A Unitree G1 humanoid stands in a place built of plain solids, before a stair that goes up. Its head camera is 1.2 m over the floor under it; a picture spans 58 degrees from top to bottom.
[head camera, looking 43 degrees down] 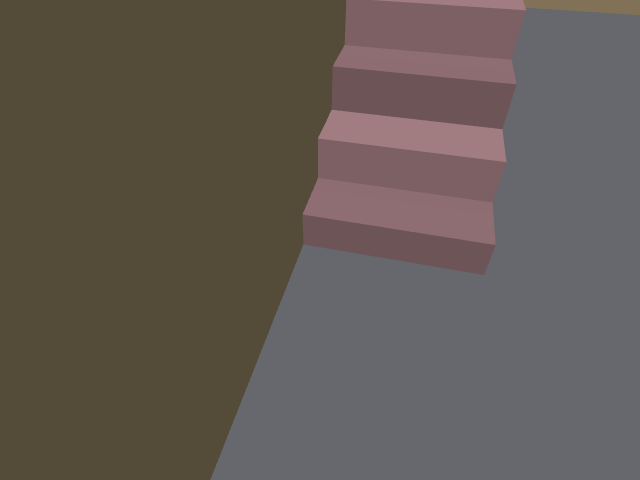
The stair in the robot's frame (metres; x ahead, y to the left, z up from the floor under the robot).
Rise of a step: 0.19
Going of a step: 0.24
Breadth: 0.70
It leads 14 degrees to the right of straight ahead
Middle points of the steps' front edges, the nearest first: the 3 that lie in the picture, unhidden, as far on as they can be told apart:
1.18 -0.27 0.16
1.42 -0.33 0.34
1.65 -0.39 0.53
